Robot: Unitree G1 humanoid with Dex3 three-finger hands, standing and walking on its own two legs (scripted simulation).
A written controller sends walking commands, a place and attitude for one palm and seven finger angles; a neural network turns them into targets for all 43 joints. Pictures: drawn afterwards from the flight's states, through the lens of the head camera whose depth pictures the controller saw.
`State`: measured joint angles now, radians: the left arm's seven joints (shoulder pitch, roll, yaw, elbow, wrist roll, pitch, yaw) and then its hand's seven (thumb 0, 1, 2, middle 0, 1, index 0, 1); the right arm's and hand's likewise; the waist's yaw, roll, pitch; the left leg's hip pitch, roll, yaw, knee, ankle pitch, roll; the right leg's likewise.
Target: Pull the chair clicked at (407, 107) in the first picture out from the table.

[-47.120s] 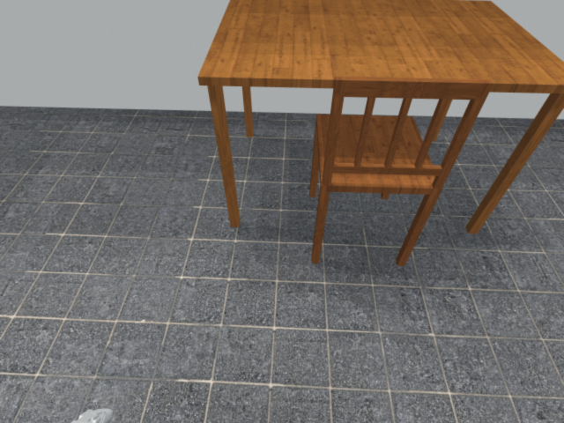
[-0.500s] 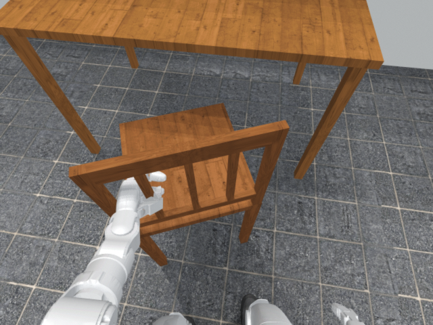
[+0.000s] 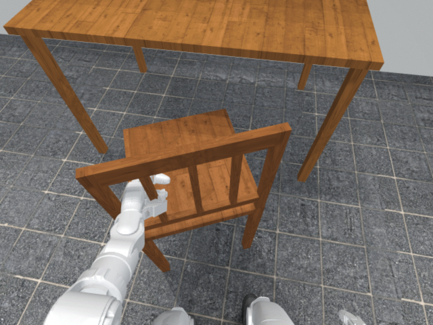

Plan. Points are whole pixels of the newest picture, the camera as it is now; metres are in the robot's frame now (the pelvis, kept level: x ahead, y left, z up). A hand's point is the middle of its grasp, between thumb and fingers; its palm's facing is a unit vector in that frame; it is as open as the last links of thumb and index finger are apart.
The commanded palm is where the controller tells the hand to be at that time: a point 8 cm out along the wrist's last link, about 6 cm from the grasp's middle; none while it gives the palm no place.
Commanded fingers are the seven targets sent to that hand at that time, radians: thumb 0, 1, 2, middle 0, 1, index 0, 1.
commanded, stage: step backward, pulling the chair out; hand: left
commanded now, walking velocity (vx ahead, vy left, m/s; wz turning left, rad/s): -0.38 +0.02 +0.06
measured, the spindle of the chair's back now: (195, 189) +0.40 +0.05 -0.09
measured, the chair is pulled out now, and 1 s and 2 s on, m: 0.30 0.34 0.54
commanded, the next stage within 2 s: stop walking, hand still on the chair in 1.98 s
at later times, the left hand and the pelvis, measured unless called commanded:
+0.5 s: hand (162, 203) +0.36 +0.12 -0.06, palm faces +0.00 -0.99 -0.16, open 5.0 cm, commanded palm +0.35 +0.17 -0.05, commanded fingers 0.00 0.90 0.90 -0.50 -1.45 -0.50 -1.45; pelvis -0.01 +0.00 +0.00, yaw +3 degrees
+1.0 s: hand (159, 219) +0.32 +0.12 -0.05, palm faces -0.06 -0.99 -0.15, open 5.0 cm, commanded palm +0.31 +0.17 -0.05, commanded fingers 0.00 0.90 0.90 -0.50 -1.45 -0.50 -1.45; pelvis -0.04 +0.01 +0.01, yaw +1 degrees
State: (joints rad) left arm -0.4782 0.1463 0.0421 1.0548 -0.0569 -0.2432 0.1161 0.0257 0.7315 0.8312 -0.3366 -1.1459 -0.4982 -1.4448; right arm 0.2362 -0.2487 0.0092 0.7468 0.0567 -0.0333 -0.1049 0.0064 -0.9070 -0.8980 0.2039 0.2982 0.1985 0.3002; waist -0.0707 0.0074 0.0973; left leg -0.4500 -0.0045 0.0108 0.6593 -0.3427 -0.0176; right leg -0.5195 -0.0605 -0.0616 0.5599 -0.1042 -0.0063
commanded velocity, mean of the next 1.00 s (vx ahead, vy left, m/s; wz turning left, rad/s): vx -0.38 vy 0.00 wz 0.02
